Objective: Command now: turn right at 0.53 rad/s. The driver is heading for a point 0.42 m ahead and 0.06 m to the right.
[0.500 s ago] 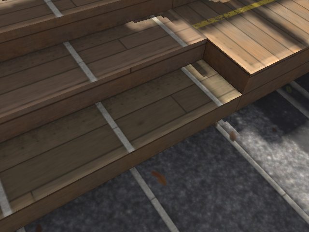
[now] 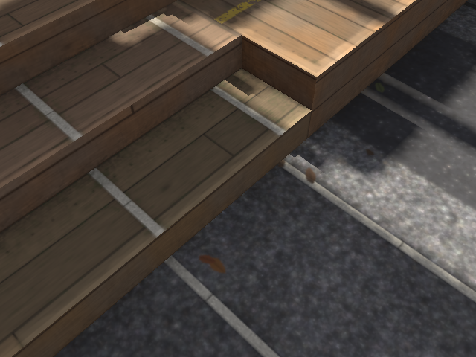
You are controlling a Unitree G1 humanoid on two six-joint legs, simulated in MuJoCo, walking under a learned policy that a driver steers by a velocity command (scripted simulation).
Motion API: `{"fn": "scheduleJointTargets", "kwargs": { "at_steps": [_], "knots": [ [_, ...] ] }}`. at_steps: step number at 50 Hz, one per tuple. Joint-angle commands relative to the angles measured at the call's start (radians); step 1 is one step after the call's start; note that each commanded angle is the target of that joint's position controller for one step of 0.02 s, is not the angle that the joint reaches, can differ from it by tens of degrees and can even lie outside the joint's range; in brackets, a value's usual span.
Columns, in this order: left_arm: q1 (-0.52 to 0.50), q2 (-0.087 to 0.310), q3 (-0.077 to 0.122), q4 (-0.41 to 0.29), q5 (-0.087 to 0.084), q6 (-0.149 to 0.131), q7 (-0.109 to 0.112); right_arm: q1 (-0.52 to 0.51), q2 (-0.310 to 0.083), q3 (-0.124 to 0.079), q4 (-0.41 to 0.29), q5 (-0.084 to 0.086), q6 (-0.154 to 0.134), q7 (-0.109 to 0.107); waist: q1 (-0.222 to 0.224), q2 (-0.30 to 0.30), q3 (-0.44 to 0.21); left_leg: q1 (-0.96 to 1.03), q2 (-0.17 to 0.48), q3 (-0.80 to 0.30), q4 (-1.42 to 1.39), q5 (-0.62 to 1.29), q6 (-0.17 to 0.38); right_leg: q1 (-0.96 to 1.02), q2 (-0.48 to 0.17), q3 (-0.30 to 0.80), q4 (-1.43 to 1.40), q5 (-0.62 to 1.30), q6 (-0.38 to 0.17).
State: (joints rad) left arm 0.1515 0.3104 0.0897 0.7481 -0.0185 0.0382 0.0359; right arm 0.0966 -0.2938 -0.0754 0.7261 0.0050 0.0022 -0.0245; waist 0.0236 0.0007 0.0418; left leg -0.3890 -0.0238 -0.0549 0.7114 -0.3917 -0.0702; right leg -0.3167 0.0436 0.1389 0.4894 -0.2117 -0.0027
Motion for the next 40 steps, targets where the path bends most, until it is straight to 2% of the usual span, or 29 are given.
{"fn": "scheduleJointTargets", "kwargs": {
  "at_steps": [1, 2, 3, 4, 5, 6, 7, 8, 9, 10, 12, 15, 17, 20, 22, 23, 24, 25, 26, 27, 28, 29, 30, 32, 34, 37, 40],
  "knots": [
    [-0.069, 0.161, 0.036, -0.088, -0.009, 0.003, 0.004, 0.081, -0.078, -0.024, -0.046, 0.003, -0.022, 0.013, -0.051, -0.176, -0.148, 0.143, -0.035, 0.044, -0.246, 0.153, 0.018, 0.071, -0.179, 0.252, -0.070, 0.218, -0.166],
    [-0.058, 0.138, 0.029, -0.091, -0.010, 0.004, 0.007, 0.110, -0.098, -0.033, -0.039, -0.004, -0.023, 0.012, -0.058, -0.153, -0.144, 0.227, -0.002, 0.028, -0.327, 0.214, 0.040, 0.015, -0.141, 0.243, -0.034, 0.111, -0.123],
    [-0.030, 0.085, 0.014, -0.096, 0.002, 0.004, 0.007, 0.151, -0.171, -0.051, -0.044, -0.023, -0.021, 0.004, -0.048, 0.010, -0.157, 0.338, 0.201, -0.161, -0.384, 0.239, 0.111, -0.122, -0.059, 0.158, 0.154, -0.115, -0.059],
    [-0.014, 0.067, 0.014, -0.130, 0.004, -0.009, 0.005, 0.119, -0.248, -0.064, -0.057, -0.058, -0.013, 0.007, -0.013, 0.295, -0.113, 0.292, 0.419, -0.456, -0.453, 0.330, 0.281, -0.317, 0.084, -0.004, 0.364, -0.421, -0.009],
    [-0.007, 0.150, 0.038, -0.122, 0.011, -0.021, 0.001, 0.088, -0.199, -0.049, -0.088, -0.074, -0.025, 0.004, -0.016, 0.240, -0.111, 0.232, 0.472, -0.498, -0.474, 0.316, 0.367, -0.314, 0.006, 0.035, 0.593, -0.423, 0.014],
    [0.010, 0.191, 0.057, -0.098, -0.003, -0.016, -0.003, 0.027, -0.140, -0.033, -0.102, -0.064, -0.032, -0.002, 0.009, 0.157, -0.083, 0.194, 0.411, -0.373, -0.457, 0.290, 0.333, -0.309, -0.011, 0.034, 0.679, -0.342, 0.021],
    [0.044, 0.175, 0.060, -0.067, -0.004, -0.004, 0.001, -0.019, -0.116, -0.027, -0.112, -0.045, -0.034, -0.006, 0.029, 0.118, -0.059, 0.182, 0.334, -0.257, -0.446, 0.254, 0.279, -0.307, -0.021, 0.014, 0.713, -0.275, 0.036],
    [0.050, 0.158, 0.057, -0.059, 0.002, 0.006, 0.004, -0.032, -0.104, -0.023, -0.115, -0.029, -0.035, -0.012, 0.022, 0.115, -0.048, 0.192, 0.300, -0.195, -0.441, 0.253, 0.255, -0.328, -0.028, 0.002, 0.745, -0.211, 0.052],
    [0.040, 0.132, 0.050, -0.065, 0.001, 0.011, 0.000, -0.021, -0.100, -0.018, -0.114, -0.025, -0.033, -0.019, 0.011, 0.115, -0.040, 0.185, 0.280, -0.137, -0.439, 0.299, 0.253, -0.327, -0.032, -0.019, 0.758, -0.176, 0.068],
    [0.021, 0.115, 0.044, -0.082, -0.002, 0.013, -0.004, 0.000, -0.100, -0.018, -0.111, -0.027, -0.029, -0.024, -0.003, 0.121, -0.040, 0.192, 0.265, -0.091, -0.443, 0.319, 0.257, -0.324, -0.036, -0.047, 0.731, -0.150, 0.081],
    [-0.034, 0.088, 0.031, -0.122, -0.006, 0.010, -0.011, 0.059, -0.110, -0.024, -0.101, -0.030, -0.019, -0.034, -0.044, 0.143, -0.057, 0.272, 0.278, -0.061, -0.440, 0.344, 0.280, -0.347, -0.057, -0.076, 0.625, -0.133, 0.103],
    [-0.068, 0.062, 0.014, -0.161, 0.001, 0.007, -0.030, 0.088, -0.149, -0.041, -0.099, -0.023, -0.008, -0.034, -0.071, 0.156, -0.094, 0.323, 0.315, -0.027, -0.421, 0.378, 0.294, -0.283, -0.090, -0.109, 0.464, -0.167, 0.106],
    [-0.064, 0.060, 0.010, -0.174, 0.001, 0.008, -0.042, 0.075, -0.176, -0.052, -0.103, -0.015, -0.004, -0.025, -0.070, 0.169, -0.103, 0.290, 0.327, 0.008, -0.409, 0.417, 0.293, -0.196, -0.091, -0.150, 0.373, -0.195, 0.089],
    [-0.038, 0.080, 0.019, -0.183, -0.002, 0.016, -0.054, 0.071, -0.189, -0.060, -0.102, 0.003, -0.004, -0.010, -0.060, 0.185, -0.111, 0.283, 0.350, 0.032, -0.363, 0.473, 0.278, -0.109, -0.072, -0.196, 0.239, -0.168, 0.054],
    [0.023, 0.075, 0.026, -0.170, -0.003, 0.020, -0.060, 0.051, -0.183, -0.060, -0.099, 0.024, -0.003, -0.006, -0.016, 0.172, -0.119, 0.254, 0.340, 0.076, -0.274, 0.463, 0.224, 0.012, -0.044, -0.230, 0.042, -0.040, 0.005],
    [0.074, 0.096, 0.039, -0.153, -0.002, 0.021, -0.054, 0.094, -0.151, -0.053, -0.079, 0.025, -0.005, -0.002, -0.004, 0.124, -0.132, 0.187, 0.309, 0.127, -0.183, 0.401, 0.165, 0.137, -0.022, -0.213, -0.060, 0.054, -0.028],
    [0.126, 0.187, 0.068, -0.152, -0.005, 0.016, -0.040, 0.127, -0.102, -0.039, -0.080, -0.004, -0.006, 0.004, -0.005, -0.073, -0.150, -0.012, 0.220, 0.220, 0.056, 0.173, 0.071, 0.325, -0.156, 0.002, -0.112, 0.347, -0.090],
    [0.116, 0.298, 0.081, -0.185, 0.017, 0.004, -0.030, 0.073, -0.052, -0.014, -0.155, -0.048, -0.009, 0.002, -0.022, -0.335, -0.146, -0.323, 0.070, 0.206, 0.328, -0.306, -0.014, 0.391, -0.423, 0.385, -0.100, 0.629, -0.302],
    [0.139, 0.234, 0.064, -0.186, 0.046, -0.022, -0.040, -0.009, -0.108, -0.030, -0.160, -0.024, -0.012, -0.006, 0.065, -0.203, -0.221, -0.327, 0.061, 0.036, 0.488, -0.318, -0.009, 0.333, -0.450, 0.384, -0.131, 0.558, -0.388],
    [0.094, 0.198, 0.046, -0.176, 0.045, -0.039, -0.040, -0.016, -0.130, -0.037, -0.155, -0.001, -0.007, -0.008, 0.031, -0.166, -0.173, -0.332, 0.079, 0.012, 0.524, -0.233, 0.007, 0.290, -0.393, 0.277, -0.136, 0.482, -0.339],
    [0.035, 0.164, 0.036, -0.174, 0.026, -0.045, -0.034, 0.009, -0.134, -0.042, -0.131, -0.003, -0.002, -0.014, -0.001, -0.126, -0.144, -0.326, 0.094, 0.005, 0.495, -0.143, 0.013, 0.255, -0.329, 0.200, -0.132, 0.405, -0.275],
    [-0.010, 0.127, 0.021, -0.176, 0.010, -0.043, -0.029, 0.024, -0.142, -0.046, -0.118, -0.013, 0.004, -0.021, -0.018, -0.115, -0.129, -0.311, 0.102, 0.000, 0.463, -0.074, 0.009, 0.228, -0.296, 0.160, -0.131, 0.386, -0.237],
    [-0.034, 0.112, 0.011, -0.176, 0.008, -0.040, -0.023, 0.046, -0.137, -0.047, -0.107, -0.018, 0.008, -0.021, -0.035, -0.128, -0.132, -0.254, 0.091, 0.012, 0.471, -0.017, 0.001, 0.183, -0.270, 0.122, -0.135, 0.423, -0.229],
    [-0.040, 0.097, 0.000, -0.171, 0.023, -0.040, -0.015, 0.079, -0.115, -0.041, -0.093, -0.011, 0.009, -0.014, -0.047, -0.128, -0.155, -0.188, 0.077, 0.022, 0.453, 0.049, -0.009, 0.162, -0.249, 0.083, -0.141, 0.446, -0.232],
    [-0.037, 0.090, -0.005, -0.161, 0.027, -0.041, -0.011, 0.068, -0.089, -0.029, -0.094, -0.007, 0.010, -0.012, -0.040, -0.121, -0.146, -0.163, 0.082, 0.020, 0.328, 0.069, -0.013, 0.172, -0.235, 0.067, -0.143, 0.403, -0.226],
    [-0.049, 0.047, -0.024, -0.138, 0.038, -0.042, -0.012, 0.055, -0.045, -0.004, -0.086, -0.008, 0.013, 0.002, -0.022, -0.135, -0.138, -0.029, 0.107, 0.026, 0.100, 0.077, -0.010, 0.145, -0.228, 0.031, -0.152, 0.284, -0.215],
    [-0.028, 0.071, -0.023, -0.104, 0.048, -0.045, -0.026, 0.044, -0.079, -0.007, -0.093, 0.003, 0.014, 0.009, -0.001, -0.139, -0.088, 0.057, 0.090, 0.055, -0.019, 0.032, 0.004, 0.101, -0.249, 0.057, -0.158, 0.173, -0.227]
  ]
}}
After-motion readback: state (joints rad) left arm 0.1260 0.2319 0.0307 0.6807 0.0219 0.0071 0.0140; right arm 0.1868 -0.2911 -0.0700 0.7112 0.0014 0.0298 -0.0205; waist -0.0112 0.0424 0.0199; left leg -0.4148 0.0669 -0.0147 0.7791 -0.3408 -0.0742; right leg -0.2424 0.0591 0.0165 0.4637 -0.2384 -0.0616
